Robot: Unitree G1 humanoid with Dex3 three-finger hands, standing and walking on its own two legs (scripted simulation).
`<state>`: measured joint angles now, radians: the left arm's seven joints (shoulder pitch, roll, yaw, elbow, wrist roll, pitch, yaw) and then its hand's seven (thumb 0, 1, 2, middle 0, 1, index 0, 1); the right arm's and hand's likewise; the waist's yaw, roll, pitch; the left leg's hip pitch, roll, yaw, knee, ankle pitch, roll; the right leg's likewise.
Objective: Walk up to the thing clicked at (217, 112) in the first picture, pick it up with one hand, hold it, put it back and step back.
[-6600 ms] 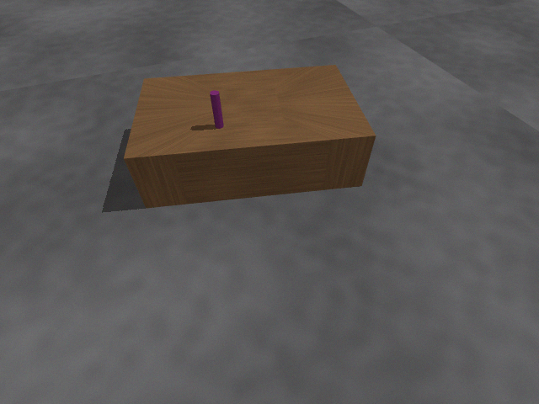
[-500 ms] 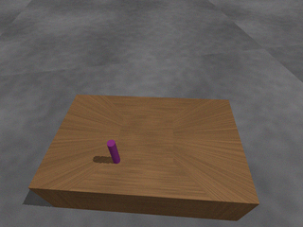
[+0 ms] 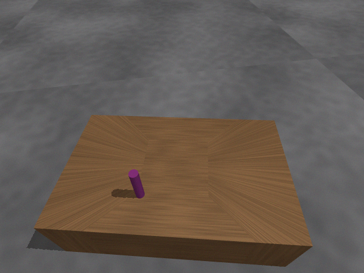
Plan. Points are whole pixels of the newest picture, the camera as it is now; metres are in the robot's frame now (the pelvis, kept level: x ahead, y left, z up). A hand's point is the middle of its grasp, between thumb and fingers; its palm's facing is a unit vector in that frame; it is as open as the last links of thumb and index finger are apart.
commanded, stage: stand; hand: left
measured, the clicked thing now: (137, 184) +0.54 +0.24 -0.36
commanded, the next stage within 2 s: go down in 0.58 s
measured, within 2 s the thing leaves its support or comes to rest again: neither
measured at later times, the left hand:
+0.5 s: hand out of the picture +0.08 +0.25 -0.15, palm faces -0.02 -0.94 -0.35, open 7.4 cm
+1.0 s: hand out of the picture +0.16 +0.26 -0.15, palm faces +0.04 -0.93 -0.36, open 12.9 cm
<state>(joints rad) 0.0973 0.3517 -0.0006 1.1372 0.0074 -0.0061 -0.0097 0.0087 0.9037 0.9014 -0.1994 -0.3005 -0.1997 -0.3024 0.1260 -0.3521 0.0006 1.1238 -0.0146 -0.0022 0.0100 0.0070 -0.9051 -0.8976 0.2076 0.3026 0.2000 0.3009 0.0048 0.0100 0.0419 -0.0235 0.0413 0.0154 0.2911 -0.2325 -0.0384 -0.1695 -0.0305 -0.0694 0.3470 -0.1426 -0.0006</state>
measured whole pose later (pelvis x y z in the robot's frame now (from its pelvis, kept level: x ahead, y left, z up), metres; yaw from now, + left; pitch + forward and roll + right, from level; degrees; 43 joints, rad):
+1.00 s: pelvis -0.01 +0.01 -0.01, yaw +0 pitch +5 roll +0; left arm 0.02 0.32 0.15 0.87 0.06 0.13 -0.01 0.01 0.27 0.29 -0.08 -0.06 -0.09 -0.05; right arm 0.23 -0.24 -0.02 0.77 0.03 -0.06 -0.03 0.01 -0.99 -0.91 0.21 0.30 0.20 0.30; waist -0.02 0.00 0.02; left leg -0.28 0.04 0.02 0.51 -0.32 -0.02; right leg -0.40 -0.04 -0.05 0.51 -0.19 0.01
